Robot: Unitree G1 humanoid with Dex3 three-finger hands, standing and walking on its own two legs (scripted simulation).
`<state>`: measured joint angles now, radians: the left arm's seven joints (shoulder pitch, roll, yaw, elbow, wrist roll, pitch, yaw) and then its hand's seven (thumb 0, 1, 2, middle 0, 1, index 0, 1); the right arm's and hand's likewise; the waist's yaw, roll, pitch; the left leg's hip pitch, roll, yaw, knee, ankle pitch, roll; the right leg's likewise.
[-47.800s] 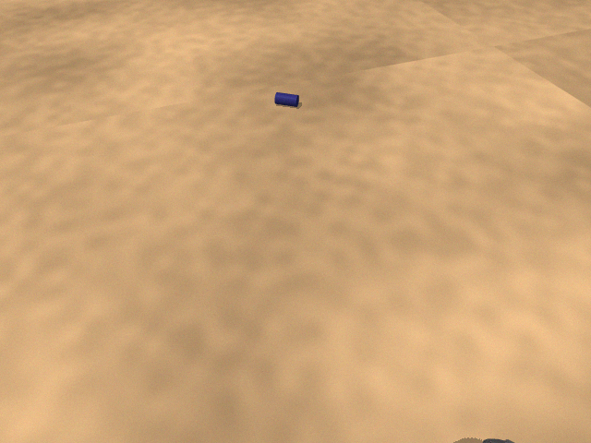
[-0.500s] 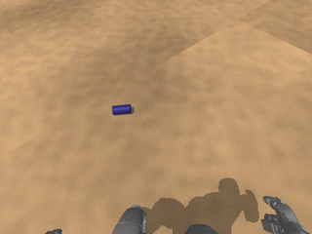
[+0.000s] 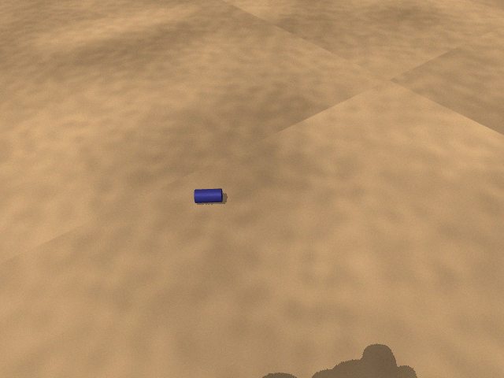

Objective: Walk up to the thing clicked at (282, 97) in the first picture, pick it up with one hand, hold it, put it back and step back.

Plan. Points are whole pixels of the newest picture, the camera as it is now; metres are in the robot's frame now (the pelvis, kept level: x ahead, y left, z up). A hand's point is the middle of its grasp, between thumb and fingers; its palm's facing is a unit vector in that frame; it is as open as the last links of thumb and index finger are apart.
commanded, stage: step back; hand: left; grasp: from above
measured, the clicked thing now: (208, 195) +1.09 +0.25 -0.73
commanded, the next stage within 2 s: stand in 0.64 s
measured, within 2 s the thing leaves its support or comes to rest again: neither
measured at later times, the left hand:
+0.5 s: hand out of the picture +0.12 +0.28 -0.14, palm faces +0.04 -0.94 -0.34, open 7.3 cm
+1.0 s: hand out of the picture +0.12 +0.26 -0.14, palm faces +0.02 -0.94 -0.33, open 7.3 cm
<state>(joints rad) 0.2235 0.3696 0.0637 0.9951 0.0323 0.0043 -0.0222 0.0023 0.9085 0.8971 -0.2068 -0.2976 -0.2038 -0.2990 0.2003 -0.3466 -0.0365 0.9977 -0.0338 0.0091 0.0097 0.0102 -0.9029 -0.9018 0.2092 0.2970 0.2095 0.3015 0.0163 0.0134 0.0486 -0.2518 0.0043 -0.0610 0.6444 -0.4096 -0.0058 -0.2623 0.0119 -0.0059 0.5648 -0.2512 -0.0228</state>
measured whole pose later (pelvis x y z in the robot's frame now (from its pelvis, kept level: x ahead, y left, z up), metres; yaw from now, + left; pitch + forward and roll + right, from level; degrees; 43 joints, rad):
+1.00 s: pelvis +0.04 +0.01 +0.02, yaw +2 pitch -2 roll +0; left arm 0.06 0.34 0.00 1.14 0.00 -0.01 0.00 0.00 0.91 0.90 -0.21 -0.30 -0.20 -0.30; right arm 0.06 -0.35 -0.01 1.12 -0.01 -0.02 0.00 0.01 -0.91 -0.90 0.21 0.30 0.21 0.30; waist 0.01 0.01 0.07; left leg -0.07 0.00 -0.04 0.30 -0.20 -0.01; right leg -0.12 -0.02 -0.02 0.32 -0.17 0.01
